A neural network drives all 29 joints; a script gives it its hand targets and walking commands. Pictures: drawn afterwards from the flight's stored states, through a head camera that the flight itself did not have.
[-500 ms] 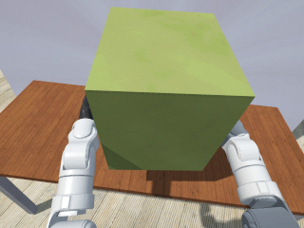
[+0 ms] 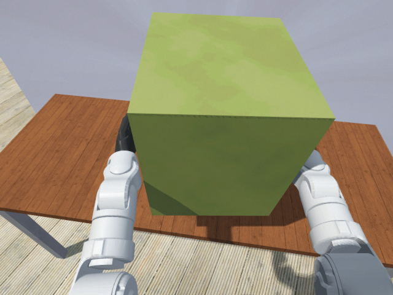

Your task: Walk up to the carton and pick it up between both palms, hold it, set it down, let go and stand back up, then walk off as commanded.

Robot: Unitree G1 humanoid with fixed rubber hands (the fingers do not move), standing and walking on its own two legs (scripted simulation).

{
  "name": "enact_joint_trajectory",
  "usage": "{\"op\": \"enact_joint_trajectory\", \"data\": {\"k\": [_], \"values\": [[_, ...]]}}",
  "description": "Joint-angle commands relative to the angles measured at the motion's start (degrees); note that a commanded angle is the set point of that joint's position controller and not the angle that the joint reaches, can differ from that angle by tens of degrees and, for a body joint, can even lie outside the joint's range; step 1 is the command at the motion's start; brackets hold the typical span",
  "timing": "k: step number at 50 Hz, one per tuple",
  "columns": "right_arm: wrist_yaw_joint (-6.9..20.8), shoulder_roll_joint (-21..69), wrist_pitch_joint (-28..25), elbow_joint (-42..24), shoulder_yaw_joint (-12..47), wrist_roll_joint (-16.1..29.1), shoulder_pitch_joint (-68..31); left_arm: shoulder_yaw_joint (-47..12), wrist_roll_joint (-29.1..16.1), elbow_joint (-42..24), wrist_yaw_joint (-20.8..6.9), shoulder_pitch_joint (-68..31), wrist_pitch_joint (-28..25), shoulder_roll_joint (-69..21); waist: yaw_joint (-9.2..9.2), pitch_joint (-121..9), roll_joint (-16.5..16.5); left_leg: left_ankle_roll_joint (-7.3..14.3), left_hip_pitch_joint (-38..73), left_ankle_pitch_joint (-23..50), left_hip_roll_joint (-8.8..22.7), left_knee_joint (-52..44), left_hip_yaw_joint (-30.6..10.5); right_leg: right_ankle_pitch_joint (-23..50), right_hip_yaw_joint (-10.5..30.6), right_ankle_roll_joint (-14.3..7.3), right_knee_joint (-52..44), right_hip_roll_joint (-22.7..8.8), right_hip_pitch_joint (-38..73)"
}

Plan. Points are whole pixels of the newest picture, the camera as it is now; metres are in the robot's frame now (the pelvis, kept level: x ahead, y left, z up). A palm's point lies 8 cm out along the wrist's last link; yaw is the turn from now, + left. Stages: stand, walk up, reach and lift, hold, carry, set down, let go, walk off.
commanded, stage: set down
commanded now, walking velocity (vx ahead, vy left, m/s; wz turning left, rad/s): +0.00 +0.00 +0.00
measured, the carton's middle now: (213, 119) +0.44 +0.00 +0.14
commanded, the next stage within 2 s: none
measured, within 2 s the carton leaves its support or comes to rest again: rests again in 1.88 s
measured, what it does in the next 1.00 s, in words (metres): stands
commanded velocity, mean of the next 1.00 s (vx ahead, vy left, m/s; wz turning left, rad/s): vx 0.00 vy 0.00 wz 0.00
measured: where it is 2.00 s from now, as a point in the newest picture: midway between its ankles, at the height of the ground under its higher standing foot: outside the picture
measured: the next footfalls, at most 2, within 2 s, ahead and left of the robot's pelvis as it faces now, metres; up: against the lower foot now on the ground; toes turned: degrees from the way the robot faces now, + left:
none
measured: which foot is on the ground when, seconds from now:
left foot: down 0.00-1.00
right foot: down 0.00-1.00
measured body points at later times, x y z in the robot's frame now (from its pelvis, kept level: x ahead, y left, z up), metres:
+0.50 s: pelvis +0.00 -0.02 +0.00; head +0.05 -0.02 +0.44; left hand +0.39 +0.17 +0.06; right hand +0.44 -0.18 +0.06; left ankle +0.01 +0.14 -0.75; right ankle +0.02 -0.10 -0.75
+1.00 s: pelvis +0.01 -0.01 -0.01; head +0.12 -0.03 +0.43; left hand +0.40 +0.16 +0.00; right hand +0.46 -0.18 +0.00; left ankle +0.01 +0.14 -0.75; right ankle +0.02 -0.10 -0.75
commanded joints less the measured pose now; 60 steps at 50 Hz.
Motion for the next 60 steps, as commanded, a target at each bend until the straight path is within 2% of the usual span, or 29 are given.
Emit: {"op": "enact_joint_trajectory", "data": {"k": [1, 8, 17, 29, 40, 53, 60], "values": [[9.95, 33.72, -9.85, -18.86, 15.85, -1.08, -49.49, -25.80, -4.55, -7.57, -5.18, -45.01, -7.62, -28.51, 1.30, -41.99, -4.01, 1.62, 4.85, 12.77, -2.24, -2.24, 5.19, 21.29, -3.29, 4.23, 2.04, -0.89, 19.20], [10.86, 34.64, -14.05, -9.52, 10.36, -6.19, -49.03, -23.37, -3.42, -0.33, -4.58, -48.75, -13.42, -28.64, 0.80, -45.33, -3.32, 1.67, 1.22, 9.94, -2.36, -2.92, 6.34, 19.68, -3.43, 4.40, 2.31, -1.83, 18.68], [11.66, 34.22, -19.23, -2.09, 7.04, -9.32, -48.34, -22.02, -2.83, 4.65, -2.82, -50.65, -20.41, -30.00, 1.49, -49.20, -2.56, 0.98, -1.68, 12.83, -2.18, -2.10, 7.32, 23.89, -3.78, 4.12, 3.47, -1.62, 19.22], [12.51, 31.75, -23.79, -0.92, 9.42, -8.47, -47.38, -21.53, -2.67, 7.89, -1.11, -46.43, -25.86, -31.54, 4.56, -56.84, -6.68, 1.02, -6.67, 19.41, -2.13, -0.19, 8.06, 37.30, -3.17, 4.41, 6.66, -0.96, 22.40], [13.18, 28.52, -26.06, -0.11, 11.32, -6.87, -44.82, -23.07, -3.81, 9.09, -0.41, -42.98, -28.78, -32.45, 5.53, -62.78, -9.90, 1.20, -10.03, 24.60, -1.86, 2.24, 8.07, 46.54, -2.42, 4.72, 9.08, -0.71, 21.47], [14.70, 24.43, -28.48, 2.14, 10.05, -7.07, -43.04, -25.89, -5.01, 8.72, 0.23, -41.14, -31.36, -33.90, 4.52, -69.55, -10.00, 0.66, -11.73, 28.37, -1.16, 5.69, 7.25, 48.64, -2.74, 3.69, 10.83, -0.13, 15.81], [15.67, 20.83, -29.91, 5.99, 6.93, -9.23, -43.19, -25.16, -4.38, 10.46, 0.37, -41.06, -33.28, -32.90, 4.24, -71.80, -9.14, 0.06, -9.89, 28.35, -0.38, 7.31, 6.94, 43.73, -3.42, 2.85, 10.48, 0.43, 10.06]]}}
